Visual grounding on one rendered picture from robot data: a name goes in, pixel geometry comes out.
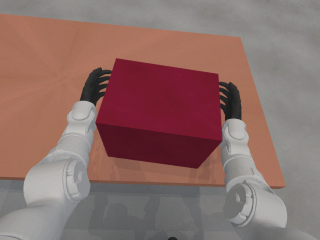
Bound robot left upper arm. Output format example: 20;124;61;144
0;158;91;240

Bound robot right upper arm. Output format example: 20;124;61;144
223;183;317;240

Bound right robot forearm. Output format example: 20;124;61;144
219;118;287;224

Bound left robot forearm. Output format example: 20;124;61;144
23;100;97;203

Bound robot right hand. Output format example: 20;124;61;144
219;82;242;121

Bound table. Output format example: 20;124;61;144
0;13;286;189

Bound carton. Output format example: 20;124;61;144
95;58;223;169

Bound robot left hand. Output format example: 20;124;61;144
79;67;112;107

